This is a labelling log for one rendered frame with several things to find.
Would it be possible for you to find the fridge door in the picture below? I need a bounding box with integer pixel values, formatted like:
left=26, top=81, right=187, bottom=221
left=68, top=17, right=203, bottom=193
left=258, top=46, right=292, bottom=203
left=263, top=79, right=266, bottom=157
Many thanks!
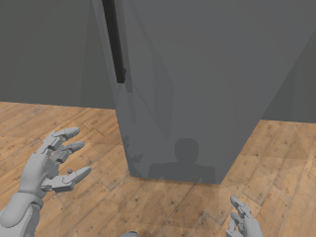
left=92, top=0, right=316, bottom=185

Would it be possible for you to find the robot right hand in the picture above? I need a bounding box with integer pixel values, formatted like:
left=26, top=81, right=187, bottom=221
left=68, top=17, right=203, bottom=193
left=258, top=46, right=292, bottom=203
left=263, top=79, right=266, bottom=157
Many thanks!
left=226, top=196, right=264, bottom=237

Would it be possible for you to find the robot left hand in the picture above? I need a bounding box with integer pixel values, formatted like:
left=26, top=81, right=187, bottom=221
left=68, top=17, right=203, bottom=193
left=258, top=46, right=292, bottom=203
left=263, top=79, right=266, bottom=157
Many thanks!
left=18, top=126, right=92, bottom=199

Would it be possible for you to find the robot left forearm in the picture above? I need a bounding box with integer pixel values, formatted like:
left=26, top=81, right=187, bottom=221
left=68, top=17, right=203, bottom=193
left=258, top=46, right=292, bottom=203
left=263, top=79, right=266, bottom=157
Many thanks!
left=0, top=192, right=44, bottom=237

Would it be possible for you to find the handle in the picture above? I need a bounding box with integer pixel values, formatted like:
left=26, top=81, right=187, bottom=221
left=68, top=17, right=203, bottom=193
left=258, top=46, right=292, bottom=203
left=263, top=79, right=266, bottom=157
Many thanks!
left=102, top=0, right=126, bottom=84

